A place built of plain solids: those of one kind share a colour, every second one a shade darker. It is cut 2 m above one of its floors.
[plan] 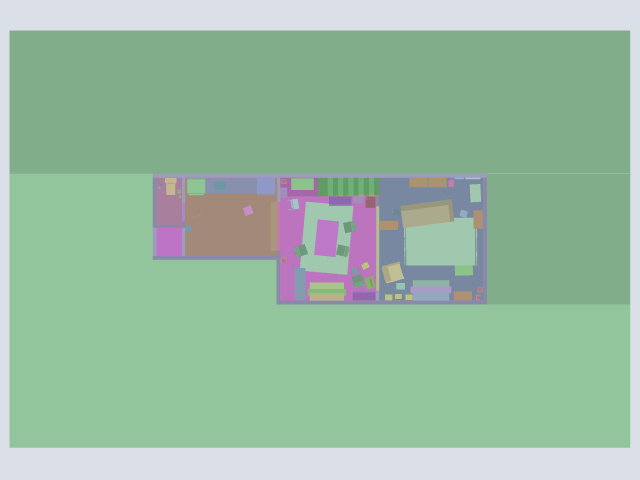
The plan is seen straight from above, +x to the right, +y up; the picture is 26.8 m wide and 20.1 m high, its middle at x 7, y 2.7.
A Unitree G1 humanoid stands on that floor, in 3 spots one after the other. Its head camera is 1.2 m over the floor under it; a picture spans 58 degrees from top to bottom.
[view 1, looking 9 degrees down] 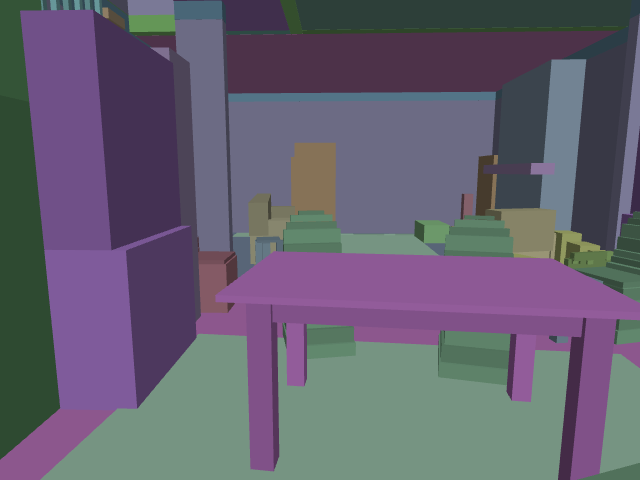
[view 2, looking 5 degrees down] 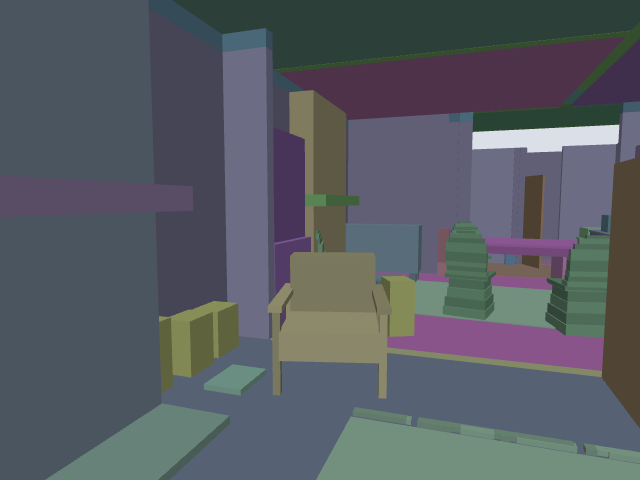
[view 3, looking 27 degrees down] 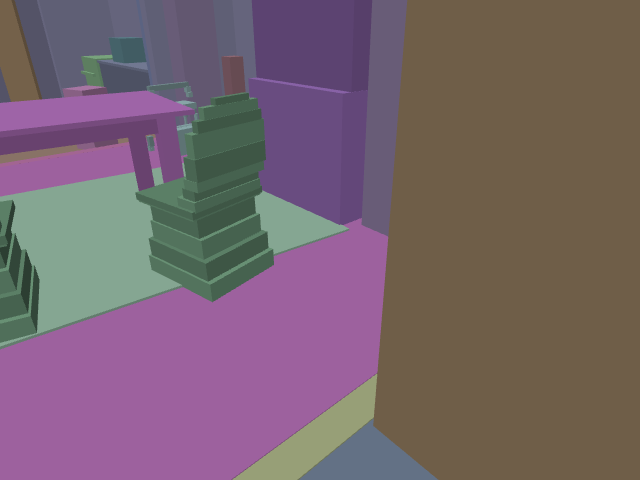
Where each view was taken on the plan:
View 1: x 5.38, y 3.12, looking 2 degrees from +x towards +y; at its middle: chair_spindle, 3.11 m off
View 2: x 12.88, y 2.23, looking -161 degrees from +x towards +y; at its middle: chair_spindle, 4.29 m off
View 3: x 10.12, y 2.33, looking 138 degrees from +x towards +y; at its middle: rug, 2.64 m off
